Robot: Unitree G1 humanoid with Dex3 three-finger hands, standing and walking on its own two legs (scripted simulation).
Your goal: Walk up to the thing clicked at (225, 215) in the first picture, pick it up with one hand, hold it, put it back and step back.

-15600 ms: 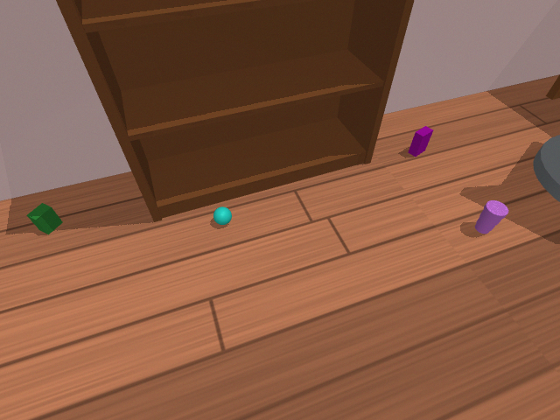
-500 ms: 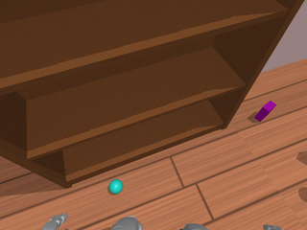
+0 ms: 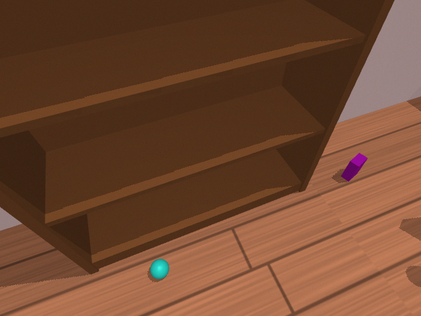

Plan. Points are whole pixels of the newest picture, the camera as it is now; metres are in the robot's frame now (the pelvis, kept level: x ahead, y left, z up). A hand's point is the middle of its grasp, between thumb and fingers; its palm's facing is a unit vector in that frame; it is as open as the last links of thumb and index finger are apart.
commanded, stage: walk up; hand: left
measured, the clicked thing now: (159, 268) +0.42 +0.27 -0.72
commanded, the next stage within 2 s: stand in 1.26 s
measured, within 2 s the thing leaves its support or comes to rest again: neither
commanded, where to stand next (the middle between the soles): +0.08 -0.01 m, yaw +1 degrees
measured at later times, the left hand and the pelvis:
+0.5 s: hand out of the picture +0.09 +0.29 -0.15, palm faces +0.01 -0.92 -0.40, open 7.4 cm; pelvis +0.05 +0.01 +0.00, yaw +1 degrees
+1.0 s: hand out of the picture +0.02 +0.26 -0.15, palm faces -0.01 -0.90 -0.44, open 7.4 cm; pelvis -0.03 -0.01 -0.02, yaw -1 degrees
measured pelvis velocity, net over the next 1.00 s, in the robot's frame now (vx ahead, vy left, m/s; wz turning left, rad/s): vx -0.03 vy -0.01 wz -0.02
